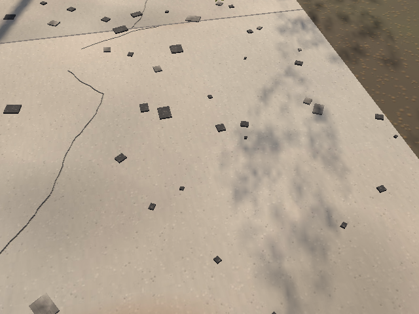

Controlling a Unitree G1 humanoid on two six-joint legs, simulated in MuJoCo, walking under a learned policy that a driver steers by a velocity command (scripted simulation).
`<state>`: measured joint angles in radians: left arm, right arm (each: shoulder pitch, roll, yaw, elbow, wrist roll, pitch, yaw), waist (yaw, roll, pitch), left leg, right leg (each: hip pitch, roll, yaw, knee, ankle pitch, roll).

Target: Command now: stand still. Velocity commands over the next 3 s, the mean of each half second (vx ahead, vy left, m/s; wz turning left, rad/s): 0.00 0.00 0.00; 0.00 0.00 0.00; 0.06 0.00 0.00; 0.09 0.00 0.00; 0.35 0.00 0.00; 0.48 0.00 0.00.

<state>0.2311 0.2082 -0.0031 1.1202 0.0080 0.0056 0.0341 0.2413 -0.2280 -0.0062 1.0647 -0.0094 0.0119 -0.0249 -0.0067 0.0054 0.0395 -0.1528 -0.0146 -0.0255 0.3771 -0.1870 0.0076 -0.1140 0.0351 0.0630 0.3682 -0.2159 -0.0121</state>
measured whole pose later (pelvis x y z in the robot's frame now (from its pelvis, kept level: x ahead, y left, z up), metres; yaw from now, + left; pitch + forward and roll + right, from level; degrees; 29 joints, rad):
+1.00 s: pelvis +0.01 +0.00 +0.00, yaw +0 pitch -1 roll +0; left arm 0.31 0.15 -0.01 1.15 0.01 -0.01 0.05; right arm 0.30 -0.15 0.00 1.15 -0.01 0.00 -0.04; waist 0.00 0.00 0.03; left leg -0.17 -0.02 -0.03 0.41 -0.22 0.01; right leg -0.13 0.03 0.06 0.40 -0.25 -0.01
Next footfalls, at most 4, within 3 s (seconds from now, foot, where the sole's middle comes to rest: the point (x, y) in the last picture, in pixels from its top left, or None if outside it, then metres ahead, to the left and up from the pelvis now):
2.26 left None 0.18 0.12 -0.78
2.78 right None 0.52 0.00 -0.78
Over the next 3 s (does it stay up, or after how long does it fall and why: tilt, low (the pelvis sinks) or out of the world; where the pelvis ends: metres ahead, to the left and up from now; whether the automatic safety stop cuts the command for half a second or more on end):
stays up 0.47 0.04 0.00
